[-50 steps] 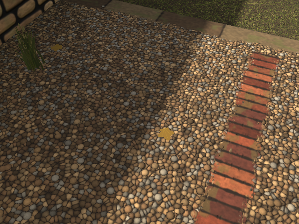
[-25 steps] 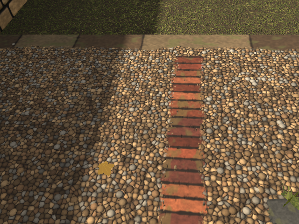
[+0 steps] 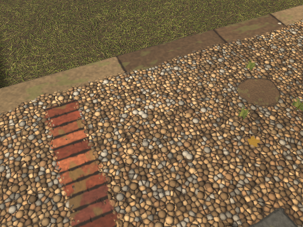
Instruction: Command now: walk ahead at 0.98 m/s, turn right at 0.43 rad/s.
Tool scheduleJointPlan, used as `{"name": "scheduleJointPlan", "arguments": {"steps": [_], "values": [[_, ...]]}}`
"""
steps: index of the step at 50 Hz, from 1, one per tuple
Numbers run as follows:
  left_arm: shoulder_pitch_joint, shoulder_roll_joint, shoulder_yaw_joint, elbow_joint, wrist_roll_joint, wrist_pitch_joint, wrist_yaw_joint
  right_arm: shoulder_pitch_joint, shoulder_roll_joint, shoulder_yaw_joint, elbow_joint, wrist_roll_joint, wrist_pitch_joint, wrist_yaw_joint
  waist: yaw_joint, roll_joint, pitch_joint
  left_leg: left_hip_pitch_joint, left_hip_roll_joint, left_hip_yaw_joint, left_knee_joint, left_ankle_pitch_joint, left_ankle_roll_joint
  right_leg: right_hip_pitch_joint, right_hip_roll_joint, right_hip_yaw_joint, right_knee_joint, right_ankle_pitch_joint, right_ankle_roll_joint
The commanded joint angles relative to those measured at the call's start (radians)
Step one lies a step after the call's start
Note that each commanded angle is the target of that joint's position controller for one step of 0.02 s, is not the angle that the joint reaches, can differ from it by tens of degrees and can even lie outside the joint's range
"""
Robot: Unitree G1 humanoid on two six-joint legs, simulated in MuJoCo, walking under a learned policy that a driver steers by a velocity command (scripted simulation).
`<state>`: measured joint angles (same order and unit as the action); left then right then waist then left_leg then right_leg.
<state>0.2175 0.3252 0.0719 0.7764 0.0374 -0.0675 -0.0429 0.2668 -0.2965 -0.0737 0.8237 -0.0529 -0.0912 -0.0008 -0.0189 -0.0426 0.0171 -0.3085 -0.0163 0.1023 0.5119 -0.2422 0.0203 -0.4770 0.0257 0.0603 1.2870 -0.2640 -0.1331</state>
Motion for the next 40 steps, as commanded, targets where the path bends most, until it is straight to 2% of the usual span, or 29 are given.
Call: {"name": "scheduleJointPlan", "arguments": {"steps": [1, 3, 4, 6, 7, 9, 11, 12, 13, 14, 15, 16, 17, 18, 19, 21, 23, 25, 28, 30, 32, 33, 34, 35, 36, 37, 38, 39, 40], "values": [[-0.015, -0.063, -0.041, -0.101, 0.018, 0.009, -0.022, 0.11, 0.005, 0.017, 0.019, 0.019, -0.045, 0.02, 0.023, 0.104, 0.025, 0.136, 0.271, -0.396, -0.356, -0.117, 0.142, -0.255, -0.087, 0.105, -0.042, 0.031, 0.012], [-0.117, -0.037, -0.047, -0.153, 0.024, 0.007, -0.027, 0.138, -0.026, 0.014, 0.035, 0.029, -0.054, 0.022, 0.036, 0.086, 0.073, 0.141, 0.26, -0.337, -0.402, -0.032, 0.168, -0.343, -0.092, 0.083, -0.139, 0.097, 0.031], [-0.171, -0.018, -0.052, -0.179, 0.028, 0.003, -0.031, 0.13, -0.039, 0.013, 0.033, 0.036, -0.053, 0.022, 0.047, 0.079, 0.09, 0.127, 0.237, -0.292, -0.431, 0.017, 0.171, -0.339, -0.12, 0.023, -0.245, 0.149, 0.044], [-0.273, -0.029, -0.072, -0.208, 0.015, -0.011, -0.047, 0.131, -0.054, 0.01, 0.024, 0.047, -0.052, 0.024, 0.027, 0.05, 0.112, 0.001, 0.168, -0.192, -0.483, 0.164, 0.147, -0.125, -0.104, -0.073, -0.505, 0.278, 0.063], [-0.304, -0.041, -0.08, -0.213, 0.007, -0.016, -0.052, 0.153, -0.088, 0.004, 0.026, 0.052, -0.053, 0.025, 0.014, 0.057, 0.108, -0.041, 0.179, -0.185, -0.514, 0.261, 0.15, -0.005, -0.079, -0.107, -0.549, 0.305, 0.066], [-0.324, -0.016, -0.076, -0.214, -0.001, -0.021, -0.042, 0.191, -0.151, -0.008, 0.037, 0.052, -0.05, 0.025, 0.009, 0.069, 0.1, 0.067, 0.206, -0.185, -0.486, 0.441, 0.154, 0.049, -0.057, -0.115, -0.623, 0.296, 0.066], [-0.27, 0.031, -0.057, -0.195, 0.008, -0.027, -0.015, 0.234, -0.18, -0.009, 0.057, 0.052, -0.038, 0.022, 0.035, 0.097, 0.018, 0.228, 0.209, -0.166, -0.291, 0.8, 0.137, 0.14, -0.002, -0.118, -0.699, 0.192, 0.055], [-0.125, 0.06, -0.041, -0.153, 0.013, -0.032, 0.001, 0.241, -0.197, -0.012, 0.065, 0.05, -0.029, 0.017, 0.104, 0.12, -0.075, 0.236, 0.196, -0.156, -0.087, 0.892, 0.124, 0.308, 0.031, -0.12, -0.73, 0.139, 0.044], [0.053, 0.096, -0.021, -0.099, 0.022, -0.035, 0.019, 0.228, -0.192, -0.011, 0.061, 0.055, -0.023, 0.016, 0.189, 0.124, -0.168, 0.116, 0.155, -0.146, 0.161, 0.77, 0.111, 0.547, -0.005, -0.095, -0.735, 0.133, 0.04], [0.219, 0.183, 0.007, -0.078, 0.046, -0.037, 0.042, 0.222, -0.105, 0.008, 0.03, 0.05, -0.022, 0.018, 0.238, 0.023, -0.297, -0.096, 0.09, -0.124, 0.503, 0.375, 0.107, 0.776, -0.241, 0.142, -0.746, -0.168, 0.033], [0.235, 0.24, 0.019, -0.083, 0.07, -0.035, 0.047, 0.311, 0.046, 0.034, -0.016, 0.09, -0.018, 0.018, 0.147, -0.183, -0.425, -0.367, 0.008, -0.152, 0.834, -0.233, 0.096, 0.929, -0.511, 0.615, -0.896, -0.442, -0.013], [0.193, 0.185, 0.019, -0.078, 0.035, -0.025, 0.041, 0.232, -0.045, 0.015, -0.032, 0.089, -0.011, 0.012, 0.148, -0.141, -0.368, -0.446, 0.035, -0.18, 0.907, -0.131, 0.113, 0.814, -0.483, 0.705, -1.013, -0.492, -0.021], [0.11, 0.096, -0.001, -0.074, 0.023, -0.03, 0.038, 0.142, -0.057, 0.009, -0.041, 0.077, -0.003, 0.016, 0.117, -0.067, -0.188, -0.482, 0.08, -0.177, 0.868, -0.034, 0.109, 0.669, -0.427, 0.513, -1.009, -0.377, -0.01], [0.074, 0.056, -0.006, -0.062, 0.018, -0.036, 0.033, 0.109, -0.036, 0.013, -0.04, 0.066, 0.003, 0.024, 0.091, -0.027, -0.104, -0.463, 0.107, -0.173, 0.824, -0.002, 0.099, 0.555, -0.386, 0.378, -1.025, -0.195, -0.003], [0.061, 0.032, -0.011, -0.053, 0.015, -0.041, 0.034, 0.105, -0.025, 0.011, -0.031, 0.055, 0.018, 0.031, 0.061, -0.028, -0.071, -0.432, 0.125, -0.172, 0.804, 0.001, 0.089, 0.483, -0.348, 0.272, -1.043, -0.076, 0.013], [0.088, -0.008, -0.02, -0.012, -0.006, -0.058, 0.033, 0.1, 0.016, 0.013, -0.042, 0.035, 0.053, 0.046, 0.017, -0.052, -0.027, -0.412, 0.152, -0.164, 0.781, 0.004, 0.077, 0.402, -0.321, 0.126, -1.076, 0.056, 0.033], [0.109, -0.026, -0.022, 0.022, -0.025, -0.073, 0.03, 0.009, 0.031, 0.017, -0.085, 0.025, 0.075, 0.058, 0.005, -0.045, 0.022, -0.484, 0.166, -0.144, 0.766, 0.052, 0.071, 0.399, -0.306, 0.003, -1.111, 0.195, 0.046], [0.107, -0.033, -0.026, 0.037, -0.023, -0.082, 0.03, -0.079, 0.038, 0.026, -0.129, 0.025, 0.078, 0.072, -0.005, -0.042, 0.059, -0.491, 0.155, -0.102, 0.685, 0.168, 0.074, 0.364, -0.261, -0.14, -1.139, 0.328, 0.067], [0.102, 0.011, -0.019, 0.051, -0.017, -0.087, 0.039, -0.185, 0.014, 0.038, -0.175, 0.031, 0.075, 0.09, -0.018, -0.012, 0.101, -0.413, 0.124, -0.027, 0.455, 0.306, 0.104, 0.353, -0.22, -0.281, -1.177, 0.474, 0.093], [0.143, 0.05, -0.016, 0.065, -0.017, -0.083, 0.05, -0.254, 0.001, 0.044, -0.195, 0.029, 0.072, 0.102, -0.005, 0.019, 0.125, -0.32, 0.063, 0.07, 0.299, 0.336, 0.137, 0.395, -0.207, -0.347, -1.164, 0.728, 0.119], [0.18, 0.116, -0.004, 0.064, -0.015, -0.066, 0.068, -0.216, -0.034, 0.039, -0.183, 0.032, 0.07, 0.099, -0.039, -0.021, 0.064, -0.206, -0.017, 0.126, 0.246, 0.294, 0.166, 0.501, -0.23, -0.361, -1.027, 1.15, 0.134], [0.169, 0.153, 0.006, 0.056, -0.01, -0.051, 0.078, -0.135, -0.062, 0.031, -0.164, 0.034, 0.072, 0.091, -0.091, -0.054, 0.01, -0.117, -0.048, 0.129, 0.241, 0.238, 0.18, 0.534, -0.252, -0.354, -0.906, 1.306, 0.138], [0.131, 0.183, 0.016, 0.042, -0.002, -0.031, 0.085, 0.017, -0.101, 0.014, -0.126, 0.035, 0.072, 0.082, -0.175, -0.074, -0.067, 0.039, -0.072, 0.108, 0.246, 0.18, 0.202, 0.52, -0.275, -0.338, -0.711, 1.386, 0.128], [0.081, 0.198, 0.022, 0.019, 0.005, -0.013, 0.084, 0.228, -0.148, -0.013, -0.064, 0.034, 0.071, 0.066, -0.267, -0.064, -0.159, 0.263, -0.084, 0.05, 0.219, 0.111, 0.235, 0.434, -0.286, -0.306, -0.432, 1.32, 0.107], [0.07, 0.173, 0.022, 0.017, 0.009, -0.004, 0.069, 0.314, -0.192, -0.042, -0.022, 0.041, 0.072, 0.04, -0.278, 0.033, -0.173, 0.444, -0.067, -0.042, 0.145, 0.036, 0.264, 0.257, -0.184, -0.302, -0.058, 0.755, 0.106], [0.074, 0.002, -0.022, -0.03, 0.026, -0.018, 0.052, 0.214, -0.265, -0.059, -0.024, 0.05, 0.084, 0.025, -0.139, 0.289, -0.074, 0.518, 0.078, -0.308, 0.179, 0.217, 0.305, -0.118, -0.009, -0.255, 0.337, -0.214, 0.132], [0.112, 0.024, -0.032, -0.152, -0.003, -0.043, 0.047, 0.176, -0.343, -0.073, -0.08, 0.028, 0.093, 0.024, -0.078, 0.299, -0.294, 0.746, 0.231, -0.794, -0.067, 0.001, 0.497, -0.383, 0.023, -0.035, 0.455, -0.235, 0.149], [0.033, 0.074, -0.035, -0.159, 0.005, -0.069, 0.048, 0.161, -0.293, -0.072, -0.101, 0.028, 0.095, 0.014, -0.101, 0.12, -0.221, 0.67, 0.28, -0.925, -0.261, -0.219, 0.464, -0.455, -0.035, 0.032, 0.371, -0.158, 0.141], [0.009, 0.092, -0.033, -0.149, 0.002, -0.077, 0.047, 0.13, -0.228, -0.058, -0.089, 0.031, 0.088, 0.007, -0.051, -0.001, -0.07, 0.49, 0.258, -0.867, -0.305, -0.222, 0.412, -0.425, -0.078, 0.033, 0.252, -0.089, 0.14]]}}
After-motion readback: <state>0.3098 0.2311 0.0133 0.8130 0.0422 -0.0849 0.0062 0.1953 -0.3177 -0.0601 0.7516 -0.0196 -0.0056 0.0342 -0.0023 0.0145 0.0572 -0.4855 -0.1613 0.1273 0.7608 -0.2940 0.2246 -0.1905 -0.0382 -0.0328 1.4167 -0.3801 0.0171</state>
